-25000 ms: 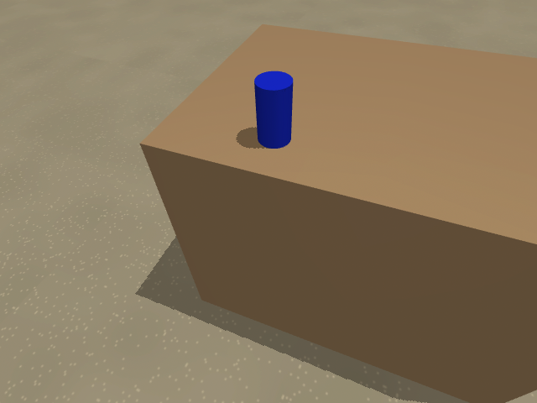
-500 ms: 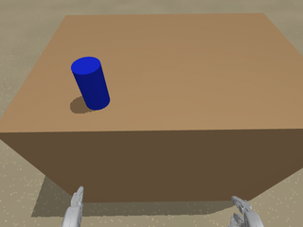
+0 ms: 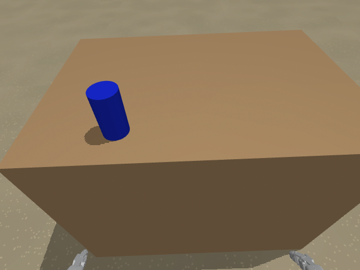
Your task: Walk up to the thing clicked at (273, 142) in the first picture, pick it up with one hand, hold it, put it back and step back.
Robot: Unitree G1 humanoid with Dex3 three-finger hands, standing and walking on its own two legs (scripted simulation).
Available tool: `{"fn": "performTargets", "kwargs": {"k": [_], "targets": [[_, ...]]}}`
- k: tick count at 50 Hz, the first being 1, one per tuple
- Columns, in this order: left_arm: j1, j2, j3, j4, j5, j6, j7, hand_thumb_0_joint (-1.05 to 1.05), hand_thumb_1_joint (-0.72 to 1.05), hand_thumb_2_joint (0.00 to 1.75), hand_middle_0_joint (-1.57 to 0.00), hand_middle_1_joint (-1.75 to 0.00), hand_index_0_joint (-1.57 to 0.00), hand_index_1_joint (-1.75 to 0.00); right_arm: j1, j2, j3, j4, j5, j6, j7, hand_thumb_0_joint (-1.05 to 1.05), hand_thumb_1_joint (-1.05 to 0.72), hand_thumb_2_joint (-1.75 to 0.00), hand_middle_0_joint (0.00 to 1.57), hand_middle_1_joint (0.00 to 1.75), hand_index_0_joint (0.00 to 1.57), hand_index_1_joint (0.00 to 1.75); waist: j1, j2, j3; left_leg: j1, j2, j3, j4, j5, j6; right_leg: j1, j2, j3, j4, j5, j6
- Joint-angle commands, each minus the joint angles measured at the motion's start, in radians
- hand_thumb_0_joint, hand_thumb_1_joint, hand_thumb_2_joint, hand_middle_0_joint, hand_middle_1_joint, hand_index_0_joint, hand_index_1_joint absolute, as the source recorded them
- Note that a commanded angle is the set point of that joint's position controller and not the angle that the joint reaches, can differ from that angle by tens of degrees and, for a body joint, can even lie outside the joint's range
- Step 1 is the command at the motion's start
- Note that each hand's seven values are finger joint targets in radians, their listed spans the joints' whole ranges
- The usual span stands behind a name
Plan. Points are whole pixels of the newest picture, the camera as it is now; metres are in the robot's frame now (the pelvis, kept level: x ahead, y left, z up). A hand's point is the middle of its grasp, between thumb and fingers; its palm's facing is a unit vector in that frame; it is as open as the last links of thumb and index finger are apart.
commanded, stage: home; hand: left
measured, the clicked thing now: (109, 112) +0.48 +0.21 +0.11
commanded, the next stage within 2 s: stand in 1.60 s
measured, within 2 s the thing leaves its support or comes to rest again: neither
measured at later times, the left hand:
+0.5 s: hand out of the picture +0.01 +0.25 -0.14, palm faces -0.06 -0.93 -0.37, open 17.6 cm
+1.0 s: hand out of the picture +0.05 +0.25 -0.13, palm faces -0.04 -0.93 -0.37, open 17.6 cm
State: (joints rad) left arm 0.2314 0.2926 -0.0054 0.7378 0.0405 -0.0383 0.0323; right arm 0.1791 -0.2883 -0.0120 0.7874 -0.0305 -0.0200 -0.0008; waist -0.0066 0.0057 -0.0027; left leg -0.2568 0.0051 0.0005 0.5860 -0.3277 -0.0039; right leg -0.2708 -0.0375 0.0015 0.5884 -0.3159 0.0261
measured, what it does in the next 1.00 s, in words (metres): stands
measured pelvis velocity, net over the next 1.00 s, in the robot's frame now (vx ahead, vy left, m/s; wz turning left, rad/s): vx -0.02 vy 0.00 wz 0.00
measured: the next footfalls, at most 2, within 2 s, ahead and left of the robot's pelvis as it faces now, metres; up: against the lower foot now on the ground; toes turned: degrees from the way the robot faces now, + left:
none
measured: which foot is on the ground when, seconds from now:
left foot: down 0.00-1.00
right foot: down 0.00-1.00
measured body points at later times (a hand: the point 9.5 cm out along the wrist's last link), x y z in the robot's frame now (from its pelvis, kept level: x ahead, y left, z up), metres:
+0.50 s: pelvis -0.03 -0.01 +0.01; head -0.03 -0.01 +0.46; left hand +0.01 +0.30 -0.11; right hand +0.01 -0.30 -0.13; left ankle -0.01 +0.12 -0.73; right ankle +0.00 -0.14 -0.73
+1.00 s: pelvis -0.02 +0.00 +0.02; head -0.01 -0.01 +0.47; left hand +0.06 +0.30 -0.11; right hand +0.06 -0.30 -0.12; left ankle -0.01 +0.12 -0.73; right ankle +0.00 -0.14 -0.73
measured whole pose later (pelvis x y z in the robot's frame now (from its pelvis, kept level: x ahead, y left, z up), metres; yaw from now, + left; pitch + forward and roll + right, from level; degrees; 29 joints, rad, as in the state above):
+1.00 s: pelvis -0.02 +0.00 +0.02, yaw +0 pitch -2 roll +0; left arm 0.13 0.35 -0.02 1.13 0.02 -0.02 0.00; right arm 0.14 -0.36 0.02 1.10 -0.01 -0.01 0.01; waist 0.00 0.02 0.03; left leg -0.13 0.01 0.00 0.34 -0.18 -0.01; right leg -0.15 -0.04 -0.01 0.36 -0.18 0.02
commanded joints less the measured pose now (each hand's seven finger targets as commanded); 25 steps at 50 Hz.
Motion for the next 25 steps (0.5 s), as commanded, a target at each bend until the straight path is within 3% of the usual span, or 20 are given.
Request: {"fn": "performTargets", "kwargs": {"k": [1, 2, 5, 10, 13, 15, 22, 25], "targets": [[-0.073, 0.198, 0.045, -0.019, -0.006, -0.029, 0.004, 0.00, -0.56, 0.05, -0.05, -0.05, -0.05, -0.05, -0.033, -0.191, -0.055, -0.024, 0.002, -0.016, -0.001, 0.00, -0.90, -0.90, 0.20, 0.30, 0.20, 0.30, -0.007, 0.004, -0.044, 0.033, 0.092, -0.077, -0.144, 0.255, 0.038, 0.033, -0.066, 0.049, -0.105, 0.243, -0.068], [-0.065, 0.206, 0.041, 0.004, -0.007, -0.026, 0.002, 0.00, -0.56, 0.05, -0.05, -0.05, -0.05, -0.05, -0.049, -0.201, -0.055, -0.008, 0.001, -0.014, 0.001, 0.00, -0.90, -0.90, 0.20, 0.30, 0.20, 0.30, 0.003, 0.011, -0.012, 0.030, 0.092, -0.083, -0.164, 0.209, 0.036, 0.013, -0.065, 0.051, -0.134, 0.201, -0.064], [-0.068, 0.225, 0.033, 0.071, -0.011, -0.022, -0.003, 0.00, -0.56, 0.05, -0.05, -0.05, -0.05, -0.05, -0.058, -0.216, -0.051, 0.041, 0.002, -0.012, 0.005, 0.00, -0.90, -0.90, 0.20, 0.30, 0.20, 0.30, 0.005, 0.009, -0.017, 0.057, 0.096, -0.095, -0.190, 0.239, 0.035, 0.044, -0.069, 0.059, -0.155, 0.217, -0.063], [-0.086, 0.265, 0.025, 0.164, -0.016, -0.016, -0.009, 0.00, -0.57, 0.04, -0.05, -0.05, -0.05, -0.05, -0.062, -0.241, -0.041, 0.122, 0.006, -0.002, 0.009, 0.00, -0.90, -0.90, 0.20, 0.30, 0.20, 0.30, 0.004, -0.013, 0.001, 0.069, 0.089, -0.100, -0.240, 0.152, 0.031, 0.066, -0.078, 0.077, -0.222, 0.138, -0.060], [-0.092, 0.292, 0.024, 0.209, -0.017, -0.009, -0.010, 0.00, -0.56, 0.05, -0.05, -0.05, -0.05, -0.05, -0.059, -0.260, -0.038, 0.161, 0.006, 0.003, 0.011, 0.00, -0.90, -0.90, 0.20, 0.30, 0.20, 0.30, 0.004, -0.014, 0.023, 0.062, 0.088, -0.112, -0.280, 0.042, 0.032, 0.043, -0.076, 0.086, -0.263, 0.010, -0.057], [-0.095, 0.297, 0.022, 0.232, -0.019, -0.005, -0.011, 0.00, -0.57, 0.04, -0.05, -0.05, -0.05, -0.05, -0.052, -0.262, -0.035, 0.182, 0.007, 0.003, 0.012, 0.00, -0.90, -0.90, 0.20, 0.30, 0.20, 0.30, 0.004, -0.027, 0.018, 0.077, 0.089, -0.112, -0.282, 0.056, 0.033, 0.045, -0.081, 0.093, -0.277, -0.002, -0.061], [-0.087, 0.318, 0.024, 0.285, -0.020, -0.001, -0.015, 0.00, -0.59, 0.03, -0.04, -0.05, -0.04, -0.05, -0.028, -0.272, -0.032, 0.228, 0.007, 0.006, 0.016, 0.00, -0.90, -0.90, 0.20, 0.30, 0.20, 0.30, 0.008, -0.022, 0.059, 0.031, 0.077, -0.120, -0.301, -0.058, 0.033, 0.006, -0.081, 0.117, -0.329, -0.143, -0.055], [-0.081, 0.305, 0.021, 0.299, -0.024, -0.006, -0.016, 0.00, -0.58, 0.04, -0.05, -0.05, -0.04, -0.05, -0.029, -0.265, -0.029, 0.237, 0.007, -0.002, 0.013, 0.00, -0.90, -0.90, 0.20, 0.30, 0.20, 0.30, 0.012, -0.013, -0.001, 0.077, 0.091, -0.116, -0.288, 0.065, 0.036, 0.067, -0.087, 0.109, -0.299, 0.012, -0.058]]}}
